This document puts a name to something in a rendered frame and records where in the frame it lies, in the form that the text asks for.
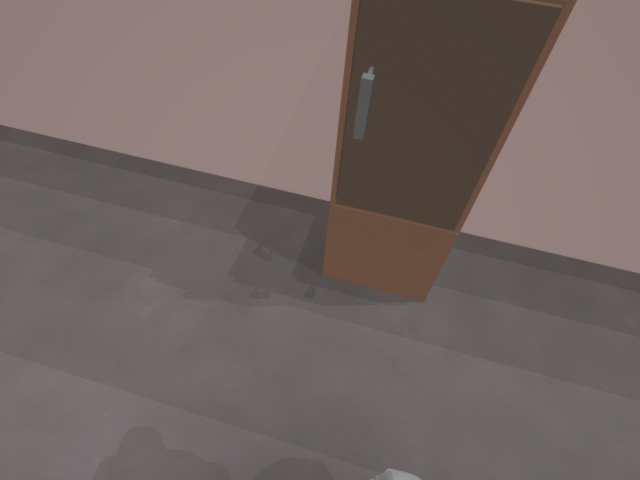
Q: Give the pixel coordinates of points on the handle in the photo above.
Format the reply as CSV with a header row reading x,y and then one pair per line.
x,y
364,99

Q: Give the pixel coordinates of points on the cupboard door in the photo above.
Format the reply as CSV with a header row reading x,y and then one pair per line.
x,y
448,74

